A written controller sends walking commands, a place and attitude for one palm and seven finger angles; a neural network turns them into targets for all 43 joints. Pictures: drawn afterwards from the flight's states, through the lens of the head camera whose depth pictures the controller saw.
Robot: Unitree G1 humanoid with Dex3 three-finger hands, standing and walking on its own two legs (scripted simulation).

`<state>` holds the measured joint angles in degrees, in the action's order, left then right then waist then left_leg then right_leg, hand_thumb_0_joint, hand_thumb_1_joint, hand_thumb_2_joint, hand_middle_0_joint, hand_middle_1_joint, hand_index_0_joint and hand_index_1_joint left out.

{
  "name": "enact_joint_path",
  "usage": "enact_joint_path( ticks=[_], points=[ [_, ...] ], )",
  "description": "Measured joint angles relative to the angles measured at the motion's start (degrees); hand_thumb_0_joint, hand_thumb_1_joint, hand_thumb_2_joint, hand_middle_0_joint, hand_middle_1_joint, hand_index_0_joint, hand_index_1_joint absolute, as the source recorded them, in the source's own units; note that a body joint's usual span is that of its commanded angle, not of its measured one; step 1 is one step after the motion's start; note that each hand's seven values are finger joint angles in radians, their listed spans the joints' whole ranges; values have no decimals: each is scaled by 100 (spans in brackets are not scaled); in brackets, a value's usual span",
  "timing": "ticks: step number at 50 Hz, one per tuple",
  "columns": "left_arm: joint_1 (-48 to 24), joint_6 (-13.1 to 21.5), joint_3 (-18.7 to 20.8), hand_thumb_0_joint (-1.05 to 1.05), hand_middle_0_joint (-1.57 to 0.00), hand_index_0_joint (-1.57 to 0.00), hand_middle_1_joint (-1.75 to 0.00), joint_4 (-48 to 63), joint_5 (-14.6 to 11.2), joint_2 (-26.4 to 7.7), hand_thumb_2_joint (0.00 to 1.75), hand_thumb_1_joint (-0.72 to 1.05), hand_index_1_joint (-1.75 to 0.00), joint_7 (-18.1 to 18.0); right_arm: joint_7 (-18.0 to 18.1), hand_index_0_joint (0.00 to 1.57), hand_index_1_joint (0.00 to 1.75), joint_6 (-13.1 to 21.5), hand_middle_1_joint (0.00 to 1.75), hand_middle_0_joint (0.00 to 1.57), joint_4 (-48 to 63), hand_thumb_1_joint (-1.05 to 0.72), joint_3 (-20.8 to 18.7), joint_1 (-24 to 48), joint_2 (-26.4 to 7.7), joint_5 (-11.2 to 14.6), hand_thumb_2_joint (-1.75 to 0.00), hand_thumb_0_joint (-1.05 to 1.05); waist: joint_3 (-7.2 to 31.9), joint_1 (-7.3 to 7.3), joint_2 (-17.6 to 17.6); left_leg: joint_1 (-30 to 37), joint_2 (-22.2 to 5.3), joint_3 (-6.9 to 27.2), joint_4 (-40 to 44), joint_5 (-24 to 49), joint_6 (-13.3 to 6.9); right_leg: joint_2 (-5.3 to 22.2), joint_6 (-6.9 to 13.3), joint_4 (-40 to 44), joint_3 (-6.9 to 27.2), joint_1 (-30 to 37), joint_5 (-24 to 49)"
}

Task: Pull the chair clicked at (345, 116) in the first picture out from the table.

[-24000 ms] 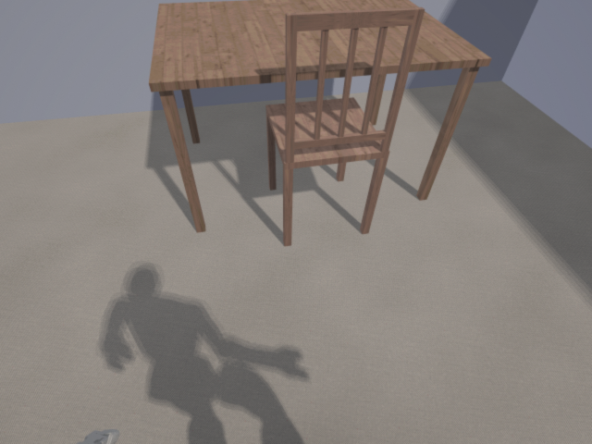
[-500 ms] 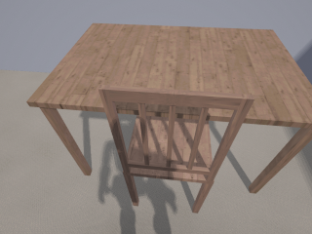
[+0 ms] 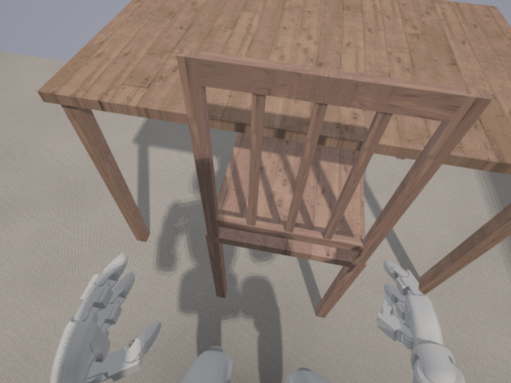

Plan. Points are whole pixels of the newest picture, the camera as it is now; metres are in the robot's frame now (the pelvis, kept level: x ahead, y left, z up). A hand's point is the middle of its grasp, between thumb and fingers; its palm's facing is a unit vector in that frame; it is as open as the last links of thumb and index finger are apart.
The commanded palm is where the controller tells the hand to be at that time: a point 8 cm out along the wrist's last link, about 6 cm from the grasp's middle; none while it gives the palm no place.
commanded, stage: raise the hand toward the chair's back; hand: left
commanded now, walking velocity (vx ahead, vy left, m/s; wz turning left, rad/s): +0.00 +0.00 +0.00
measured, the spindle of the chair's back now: (301, 180) +0.46 -0.03 +0.04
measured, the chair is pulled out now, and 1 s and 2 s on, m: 0.00 0.00 0.00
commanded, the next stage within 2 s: aim the fingers beside a spindle in 1.52 s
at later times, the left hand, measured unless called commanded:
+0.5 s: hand (132, 300) +0.22 +0.20 +0.03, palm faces -0.07 -1.00 -0.05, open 14.9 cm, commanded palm +0.19 +0.26 +0.04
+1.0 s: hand (106, 268) +0.25 +0.24 +0.06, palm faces -0.04 -1.00 -0.06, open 16.9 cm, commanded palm +0.23 +0.29 +0.06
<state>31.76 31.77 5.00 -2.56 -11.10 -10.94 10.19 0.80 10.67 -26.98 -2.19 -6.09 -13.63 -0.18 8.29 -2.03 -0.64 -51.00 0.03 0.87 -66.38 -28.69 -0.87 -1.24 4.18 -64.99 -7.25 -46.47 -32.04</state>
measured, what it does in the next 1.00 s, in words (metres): stands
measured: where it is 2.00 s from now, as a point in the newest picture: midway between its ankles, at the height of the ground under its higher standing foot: outside the picture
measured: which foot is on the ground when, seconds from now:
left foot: down 0.00-1.00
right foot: down 0.00-1.00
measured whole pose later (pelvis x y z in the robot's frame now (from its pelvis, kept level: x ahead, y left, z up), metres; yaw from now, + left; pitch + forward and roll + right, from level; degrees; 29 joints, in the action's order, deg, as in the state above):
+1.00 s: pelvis +0.01 +0.04 +0.02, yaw -1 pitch +14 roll -4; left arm 17.5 22.2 11.4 -4.0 -15.7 -15.9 16.6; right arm 3.3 10.3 -29.8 1.8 -13.6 -13.1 1.8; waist 6.9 0.8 1.6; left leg -47.6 0.8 -0.2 -60.4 -26.7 -3.6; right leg -0.8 1.0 -56.5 -6.0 -42.2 -28.2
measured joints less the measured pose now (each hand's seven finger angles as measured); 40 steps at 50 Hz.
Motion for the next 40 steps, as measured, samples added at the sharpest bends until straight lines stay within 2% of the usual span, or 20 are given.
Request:
enact_joint_path(
  ticks=[3, 5, 7, 10, 12, 14, 16, 19, 21, 23, 27, 30, 35, 37, 40],
  points=[
    [-409, 339, -65, 1, -14, -14, -21, 306, -191, -40, 66, 36, -21, 246, 61, 20, 30, 121, 30, 19, -183, -91, 231, 59, 59, 21, -90, 1, -61, -82, 219, -380, 11, 117, -312, -25, -21, 13, -14, -210, -128, -290, -17],
    [-831, 299, -171, 1, -13, -14, -20, 349, -260, -22, 64, 31, -20, 531, 101, 21, 30, 138, 30, 20, -291, -91, 379, 43, 145, 66, -90, 1, -90, -81, 303, -583, 9, 133, -445, -19, -39, 16, -27, -316, -151, -474, -4],
    [-1199, -40, -260, 1, -13, -13, -19, 229, -245, -19, 62, 26, -19, 790, 128, 21, 30, 67, 30, 20, -360, -91, 493, -41, 254, 142, -90, 1, -111, -25, 338, -689, -4, 102, -483, 0, -63, 12, -47, -353, -122, -592, 28],
    [-1417, -925, -315, 1, -12, -13, -18, 92, -212, -51, 59, 19, -18, 904, 177, 21, 30, -142, 30, 20, -369, -91, 560, -282, 385, 243, -90, 1, -168, 139, 333, -603, -3, -3, -344, 56, -112, 20, -91, -256, -16, -558, 103],
    [-1290, -1392, -250, 0, -12, -13, -18, 153, -210, -55, 57, 15, -18, 719, 214, 21, 30, -267, 30, 20, -360, -91, 524, -483, 429, 267, -90, 1, -182, 242, 308, -433, -10, -88, -160, 100, -140, 13, -126, -101, 74, -431, 167],
    [-1025, -1568, -145, 0, -12, -12, -17, 341, -235, -32, 55, 10, -17, 377, 242, 21, 30, -317, 30, 20, -350, -91, 435, -698, 425, 259, -90, 1, -168, 305, 289, -237, -15, -153, 40, 144, -162, 4, -162, 89, 147, -264, 233],
    [-755, -1439, -20, 0, -12, -12, -16, 534, -230, -7, 53, 6, -16, 38, 259, 21, 30, -300, 30, 20, -373, -91, 334, -883, 372, 232, -90, 1, -117, 322, 270, -90, -14, -195, 207, 181, -182, 0, -189, 257, 196, -132, 290],
    [-575, -930, 146, 0, -11, -11, -15, 615, -167, -47, 50, -1, -15, -230, 255, 21, 30, -224, 30, 20, -441, -91, 234, -1015, 208, 187, -90, 1, -32, 331, 255, -66, 8, -195, 279, 201, -210, 17, -219, 346, 198, -92, 315],
    [-651, -602, 186, 0, -10, -10, -14, 482, -136, -113, 48, -6, -14, -189, 242, 21, 30, -156, 30, 20, -483, -91, 204, -991, 61, 174, -90, 1, -19, 346, 262, -164, 30, -167, 194, 179, -230, 38, -233, 282, 165, -164, 287],
    [-817, -464, 147, 0, -9, -10, -14, 269, -142, -177, 46, -11, -14, 0, 239, 21, 30, -105, 30, 20, -495, -91, 183, -906, -71, 188, -90, 1, -46, 362, 269, -279, 46, -144, 77, 144, -247, 56, -246, 182, 138, -257, 246],
    [-1040, -742, 15, 0, -8, -9, -12, 6, -177, -286, 42, -20, -12, 377, 286, 21, 30, -61, 30, 20, -421, -91, 154, -721, -161, 244, -90, 1, -118, 386, 236, -313, 39, -154, 5, 102, -277, 52, -270, 138, 147, -282, 227],
    [-983, -965, 34, -1, -8, -8, -11, 155, -241, -320, 39, -27, -11, 349, 312, 20, 30, -37, 30, 20, -322, -91, 147, -660, -81, 258, -90, 1, -138, 398, 190, -128, 31, -166, 143, 117, -278, 36, -285, 298, 168, -96, 265],
    [-941, -798, 278, -1, -7, -8, -9, 393, -272, -310, 35, -38, -9, 40, 257, 20, 30, -33, 30, 20, -206, -91, 218, -643, 57, 212, -90, 1, -55, 354, 186, 152, 58, -140, 402, 173, -275, 45, -304, 596, 153, 210, 335],
    [-1077, -731, 357, -1, -7, -7, -9, 230, -242, -322, 33, -41, -9, 71, 221, 20, 30, -57, 30, 20, -173, -91, 283, -610, 52, 202, -90, 1, -36, 331, 220, 154, 77, -118, 413, 177, -287, 60, -312, 618, 130, 229, 334],
    [-1341, -857, 369, -1, -6, -7, -8, -153, -228, -388, 32, -45, -8, 321, 201, 21, 30, -99, 30, 20, -124, -91, 383, -555, 16, 215, -90, 1, -66, 297, 264, 104, 97, -98, 379, 169, -299, 78, -320, 590, 108, 193, 316]
  ],
)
